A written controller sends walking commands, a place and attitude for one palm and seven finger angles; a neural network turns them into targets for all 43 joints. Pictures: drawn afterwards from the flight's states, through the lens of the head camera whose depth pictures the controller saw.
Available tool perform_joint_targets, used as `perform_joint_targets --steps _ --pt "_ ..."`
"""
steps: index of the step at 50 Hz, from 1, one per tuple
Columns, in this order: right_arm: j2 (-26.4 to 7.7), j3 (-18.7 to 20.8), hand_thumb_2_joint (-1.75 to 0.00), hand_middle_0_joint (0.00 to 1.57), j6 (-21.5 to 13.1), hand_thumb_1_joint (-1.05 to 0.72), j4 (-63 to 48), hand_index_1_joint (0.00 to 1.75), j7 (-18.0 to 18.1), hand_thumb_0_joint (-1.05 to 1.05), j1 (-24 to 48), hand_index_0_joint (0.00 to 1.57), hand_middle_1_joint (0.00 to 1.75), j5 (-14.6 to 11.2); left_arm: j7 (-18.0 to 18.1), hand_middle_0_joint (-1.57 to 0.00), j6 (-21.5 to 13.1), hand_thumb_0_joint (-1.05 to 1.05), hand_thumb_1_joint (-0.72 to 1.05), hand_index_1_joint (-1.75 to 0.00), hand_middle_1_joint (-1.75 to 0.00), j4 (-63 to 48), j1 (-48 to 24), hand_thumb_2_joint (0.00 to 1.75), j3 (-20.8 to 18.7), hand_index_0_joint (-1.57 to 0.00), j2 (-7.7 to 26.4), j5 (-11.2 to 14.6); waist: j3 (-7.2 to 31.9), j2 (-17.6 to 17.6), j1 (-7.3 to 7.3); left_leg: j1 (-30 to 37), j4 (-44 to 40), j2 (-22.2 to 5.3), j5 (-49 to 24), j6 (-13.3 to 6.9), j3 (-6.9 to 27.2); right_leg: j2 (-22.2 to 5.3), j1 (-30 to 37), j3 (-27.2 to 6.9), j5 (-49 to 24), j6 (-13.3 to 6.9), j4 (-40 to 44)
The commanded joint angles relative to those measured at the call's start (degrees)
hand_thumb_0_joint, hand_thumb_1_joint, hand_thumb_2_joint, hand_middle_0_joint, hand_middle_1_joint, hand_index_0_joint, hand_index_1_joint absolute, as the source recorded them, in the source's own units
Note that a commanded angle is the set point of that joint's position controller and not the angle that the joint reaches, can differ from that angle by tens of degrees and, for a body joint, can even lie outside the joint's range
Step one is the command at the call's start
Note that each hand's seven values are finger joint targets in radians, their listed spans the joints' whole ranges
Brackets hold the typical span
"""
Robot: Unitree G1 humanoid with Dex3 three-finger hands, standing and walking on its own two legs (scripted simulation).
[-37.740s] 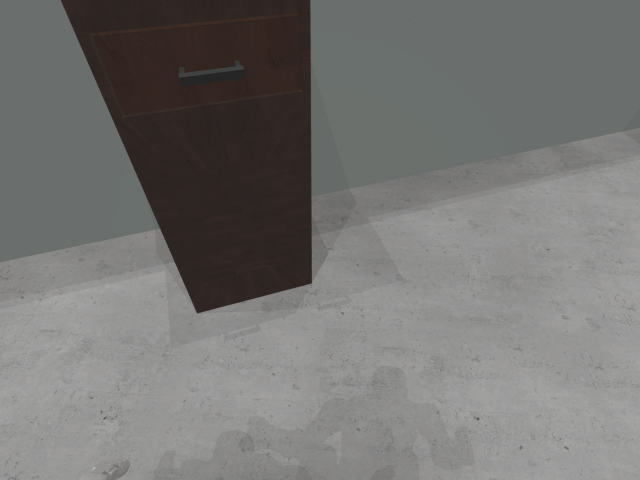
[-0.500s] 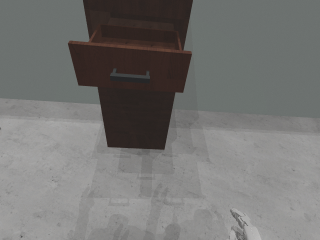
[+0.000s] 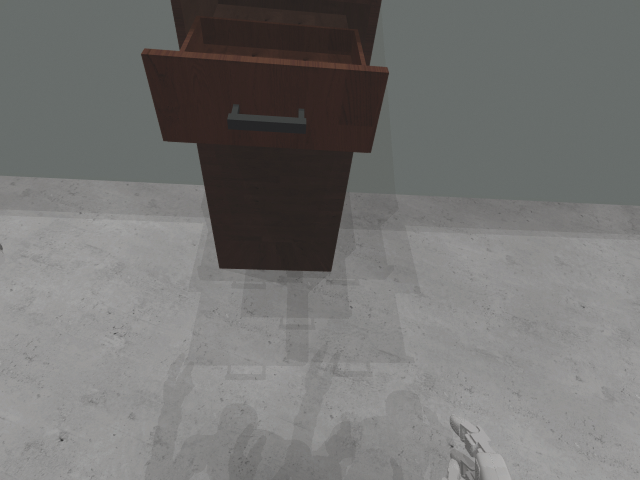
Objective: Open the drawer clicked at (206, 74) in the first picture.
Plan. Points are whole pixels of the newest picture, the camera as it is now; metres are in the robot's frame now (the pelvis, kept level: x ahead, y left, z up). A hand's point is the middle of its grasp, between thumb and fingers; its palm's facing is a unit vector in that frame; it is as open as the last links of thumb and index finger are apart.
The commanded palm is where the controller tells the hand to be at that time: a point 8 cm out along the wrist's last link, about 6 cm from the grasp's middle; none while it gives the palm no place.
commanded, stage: stop stepping back and stand still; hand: left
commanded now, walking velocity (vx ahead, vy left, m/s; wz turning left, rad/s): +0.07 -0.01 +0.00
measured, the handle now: (268, 117) +0.64 +0.11 +0.11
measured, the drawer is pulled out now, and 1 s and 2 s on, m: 0.30 0.30 0.30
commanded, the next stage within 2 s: let the arm hang, fingers relaxed in 0.66 s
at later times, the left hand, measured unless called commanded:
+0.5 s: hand (77, 227) +0.23 +0.19 +0.27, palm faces +0.45 -0.76 -0.48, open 7.4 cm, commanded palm +0.16 +0.27 +0.29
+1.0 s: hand out of the picture +0.11 +0.17 -0.14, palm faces -0.07 -0.97 -0.25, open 7.4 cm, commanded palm none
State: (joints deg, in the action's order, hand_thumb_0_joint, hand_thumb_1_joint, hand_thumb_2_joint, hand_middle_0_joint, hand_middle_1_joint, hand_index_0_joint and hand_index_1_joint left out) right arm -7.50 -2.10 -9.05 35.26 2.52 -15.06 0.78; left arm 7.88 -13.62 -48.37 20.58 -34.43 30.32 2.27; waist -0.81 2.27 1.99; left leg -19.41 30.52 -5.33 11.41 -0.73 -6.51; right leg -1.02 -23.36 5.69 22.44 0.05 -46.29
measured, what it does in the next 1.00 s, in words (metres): steps on the spot: right foot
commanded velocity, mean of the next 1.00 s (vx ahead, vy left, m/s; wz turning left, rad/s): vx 0.00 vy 0.00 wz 0.00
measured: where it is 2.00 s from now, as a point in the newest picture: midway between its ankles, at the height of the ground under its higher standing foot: outside the picture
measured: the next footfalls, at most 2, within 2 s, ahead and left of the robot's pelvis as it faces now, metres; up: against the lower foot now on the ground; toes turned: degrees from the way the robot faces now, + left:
right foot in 0.08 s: +0.05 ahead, -0.13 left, +0.00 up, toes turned -2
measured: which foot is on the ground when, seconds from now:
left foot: down 0.00-1.00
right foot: up 0.00-0.06, down 0.08-1.00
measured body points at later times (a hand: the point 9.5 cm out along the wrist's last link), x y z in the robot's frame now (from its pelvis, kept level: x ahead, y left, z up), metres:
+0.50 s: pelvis +0.03 -0.01 +0.00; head +0.07 +0.01 +0.45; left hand +0.20 +0.23 +0.29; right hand +0.21 -0.25 -0.07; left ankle +0.06 +0.10 -0.74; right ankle +0.01 -0.13 -0.74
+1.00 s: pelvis +0.00 -0.01 -0.01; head +0.00 -0.04 +0.44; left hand +0.12 +0.22 -0.12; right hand +0.10 -0.28 -0.15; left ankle +0.05 +0.10 -0.73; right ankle +0.01 -0.12 -0.74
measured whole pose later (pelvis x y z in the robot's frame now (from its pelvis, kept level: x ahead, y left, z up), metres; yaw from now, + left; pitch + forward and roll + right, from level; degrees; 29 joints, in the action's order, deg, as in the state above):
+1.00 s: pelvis +0.00 -0.01 -0.01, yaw +1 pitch +0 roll +0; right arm -17.3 1.0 0.9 50.0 -0.1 -10.2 1.6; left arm -1.1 4.7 38.6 15.7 1.0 11.0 -2.1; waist -0.1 -3.0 3.0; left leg -22.7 39.2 -0.3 20.7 -1.4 -2.7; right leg -1.9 -17.7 3.3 19.5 -0.7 -37.5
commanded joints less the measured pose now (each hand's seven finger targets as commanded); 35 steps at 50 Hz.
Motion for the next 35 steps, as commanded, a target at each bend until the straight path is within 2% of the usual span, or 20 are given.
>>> perform_joint_targets --steps 1,2,3,4,5,6,7,9,10,11,13,14,16,17,18,21,24,30,33,35 --pt "-10.6 3.8 -0.90 0.20 -1.2 -0.90 -8.8 0.30 1.0 0.00 6.7 0.20 0.30 -0.6 2.1 -0.20 -2.1 0.00 0.90 -0.30 -0.30 -5.2 -4.0 0.90 -10.3 -0.20 12.7 0.7 7.8 -13.5 -1.23 -5.2 -12.4 -9.3 18.4 -3.3 7.3 1.8 17.3 3.8 -0.7 -0.5 14.6" --pt "-10.8 3.9 -0.90 0.20 -0.4 -0.90 -8.6 0.30 1.0 0.00 6.3 0.20 0.30 -0.8 2.2 -0.20 -1.4 0.00 0.90 -0.30 -0.30 -1.8 -4.7 0.90 -10.2 -0.20 12.5 0.7 7.5 -9.5 -1.03 -9.0 -7.4 -6.7 21.1 -2.0 5.3 0.4 20.8 1.0 0.3 -1.8 18.0" --pt "-10.3 4.0 -0.90 0.20 0.3 -0.90 -8.5 0.30 1.1 0.00 5.8 0.20 0.30 -1.1 2.2 -0.20 -0.6 0.00 0.90 -0.30 -0.30 1.6 -4.2 0.90 -10.1 -0.20 12.8 0.7 7.0 -1.7 -1.05 -10.3 3.2 -2.5 19.5 -0.6 3.0 -5.3 19.1 -10.0 4.0 -5.2 25.2" --pt "-9.8 3.7 -0.90 0.20 0.7 -0.90 -7.8 0.30 1.0 0.00 5.7 0.20 0.30 -1.4 2.2 -0.20 -0.2 0.00 0.90 -0.30 -0.30 3.0 -5.9 0.90 -10.2 -0.20 14.3 1.4 5.6 7.7 -0.86 -12.6 14.5 1.5 15.1 0.8 2.0 -15.0 16.1 -24.5 5.7 -9.5 33.0" --pt "-10.3 3.6 -0.90 0.20 0.5 -0.90 -6.7 0.30 1.2 0.00 6.4 0.20 0.30 -1.5 2.2 -0.20 -0.9 0.00 0.90 -0.30 -0.30 4.5 -8.4 0.90 -11.4 -0.20 15.8 2.0 3.1 8.2 -1.40 -14.9 22.1 1.4 15.0 1.0 3.6 -19.2 15.9 -26.1 -7.1 -11.4 33.8" --pt "-10.4 3.4 -0.90 0.20 -0.1 -0.90 -6.0 0.30 1.1 0.00 5.8 0.20 0.30 -1.4 2.5 -0.20 -1.8 0.00 0.90 -0.30 -0.30 5.8 -10.7 0.90 -12.2 -0.20 16.4 1.6 5.2 6.7 -1.02 -13.5 21.8 0.8 14.9 1.1 3.9 -18.9 17.5 -21.6 -19.1 -11.7 31.1" --pt "-10.0 3.7 -0.90 0.20 -0.3 -0.90 -5.1 0.30 1.0 0.00 4.9 0.20 0.30 -2.1 2.3 -0.20 -1.4 0.00 0.90 -0.30 -0.30 7.3 -9.4 0.90 -11.0 -0.20 13.7 1.2 7.8 8.7 -0.71 -9.0 18.7 0.7 14.7 1.0 4.8 -16.3 15.6 -17.0 -16.9 -10.1 29.3" --pt "-10.0 3.7 -0.90 0.20 0.2 -0.90 -5.7 0.30 1.3 0.00 6.1 0.20 0.30 -2.1 1.8 -0.20 -0.6 0.00 0.90 -0.30 -0.30 7.3 -5.8 0.90 -8.7 -0.20 10.3 1.4 5.2 7.2 -0.30 -1.0 5.9 1.0 6.1 1.0 3.4 -12.0 12.0 -9.6 -22.2 -7.6 24.9" --pt "-10.2 3.5 -0.90 0.20 0.3 -0.90 -5.4 0.30 1.4 0.00 5.5 0.20 0.30 -1.8 1.5 -0.20 -0.8 0.00 0.90 -0.30 -0.30 6.9 -4.9 0.90 -6.9 -0.20 8.7 1.2 5.2 4.1 0.24 4.1 -0.4 2.0 -0.6 0.9 2.6 -9.7 10.2 -6.6 -22.5 -5.5 22.6" --pt "-11.0 3.8 -0.90 0.20 0.3 -0.90 -5.7 0.30 1.5 0.00 5.7 0.20 0.30 -1.6 1.2 -0.20 -1.0 0.00 0.90 -0.30 -0.30 5.6 -5.1 0.90 -5.7 -0.20 8.2 1.1 4.9 -0.1 0.16 6.7 -4.3 0.4 -6.8 0.1 6.0 -6.7 8.9 -4.1 -20.2 -2.8 19.3" --pt "-12.7 4.7 -0.90 0.20 0.4 -0.90 -7.4 0.30 1.6 0.00 7.3 0.20 0.30 -1.8 0.7 -0.20 -1.5 0.00 0.90 -0.30 -0.30 0.9 -7.1 0.90 -4.3 -0.20 8.3 0.8 4.5 -10.6 -1.41 6.1 -8.2 -7.9 -11.6 -3.2 15.4 -1.6 7.0 -1.2 -11.0 0.9 13.4" --pt "-12.3 4.4 -0.90 0.20 0.0 -0.90 -8.1 0.30 1.2 0.00 7.8 0.20 0.30 -2.0 0.4 -0.20 -1.7 0.00 0.90 -0.30 -0.30 -0.2 -6.0 0.90 -2.7 -0.20 6.5 0.8 4.2 -11.2 -1.87 4.0 -9.8 -8.9 -10.7 -3.7 16.5 -0.4 7.7 -1.7 -4.9 0.9 13.3" --pt "-11.5 4.0 -0.90 0.20 -1.0 -0.90 -8.2 0.30 0.9 0.00 7.7 0.20 0.30 -0.9 0.5 -0.20 -3.1 0.00 0.90 -0.30 -0.30 -6.1 -6.6 0.90 -3.6 -0.20 8.1 -0.3 4.1 -14.1 -1.70 2.6 -10.3 -7.5 -12.7 -3.0 14.1 -0.1 9.0 -1.1 -5.6 0.4 12.9" --pt "-11.3 4.0 -0.90 0.20 -1.5 -0.90 -8.6 0.30 0.8 0.00 7.6 0.20 0.30 -0.8 0.7 -0.20 -3.7 0.00 0.90 -0.30 -0.30 -9.3 -6.1 0.90 -3.9 -0.20 8.7 -0.5 5.5 -13.6 -1.93 3.5 -9.2 -6.8 -14.1 -2.7 12.6 -0.3 10.3 -1.1 -7.7 0.2 14.3" --pt "-11.4 4.1 -0.90 0.20 -1.8 -0.90 -8.7 0.30 1.0 0.00 8.1 0.20 0.30 -0.7 1.0 -0.20 -4.4 0.00 0.90 -0.30 -0.30 -13.1 -6.7 0.90 -5.5 -0.20 10.7 -0.6 6.8 -13.6 -2.14 3.7 -7.6 -5.4 -14.0 -2.2 11.1 -0.8 12.0 -1.9 -12.4 0.0 15.9" --pt "-10.6 4.2 -0.90 0.20 -2.3 -0.90 -9.4 0.30 0.7 0.00 7.0 0.20 0.30 -1.4 1.7 -0.20 -5.1 0.00 0.90 -0.30 -0.30 -15.7 0.3 0.90 -6.7 -0.20 10.3 0.1 12.8 -10.2 -1.61 5.3 -1.9 -1.8 -15.5 -0.4 7.0 -3.3 17.1 -5.3 -26.6 -1.3 18.8" --pt "-9.7 4.2 -0.90 0.20 -1.6 -0.90 -8.8 0.30 0.9 0.00 5.9 0.20 0.30 -1.6 2.4 -0.20 -5.2 0.00 0.90 -0.30 -0.30 -13.5 4.0 0.90 -10.4 -0.20 12.3 1.1 15.9 -7.6 -0.94 7.4 1.5 -0.4 -17.1 0.9 5.0 -6.2 18.4 -7.7 -35.4 -2.4 19.8" --pt "-10.5 4.3 -0.90 0.20 1.0 -0.90 -7.0 0.30 1.7 0.00 5.6 0.20 0.30 -2.5 1.8 -0.20 -2.8 0.00 0.90 -0.30 -0.30 5.0 -0.9 0.90 -10.2 -0.20 10.5 2.0 10.1 -3.7 0.10 8.7 -1.1 -2.3 -20.5 0.6 5.5 -3.7 14.1 -5.4 -32.4 -0.5 22.0" --pt "-11.5 4.6 -0.90 0.20 1.8 -0.90 -7.1 0.30 1.6 0.00 6.4 0.20 0.30 -2.7 0.8 -0.20 -1.8 0.00 0.90 -0.30 -0.30 9.8 -3.1 0.90 -8.1 -0.20 9.7 1.8 6.4 -3.5 -0.29 7.4 -3.1 -2.4 -16.1 0.1 5.8 -3.4 11.9 -5.0 -25.4 -0.2 24.5" --pt "-11.1 4.2 -0.90 0.20 1.9 -0.90 -7.8 0.30 1.2 0.00 6.9 0.20 0.30 -2.8 0.3 -0.20 -1.3 0.00 0.90 -0.30 -0.30 9.9 -1.8 0.90 -6.1 -0.20 8.3 1.7 5.6 -1.2 -0.60 6.2 -3.6 -2.0 -11.7 -0.1 5.9 -3.7 11.2 -5.5 -21.3 -0.1 26.1"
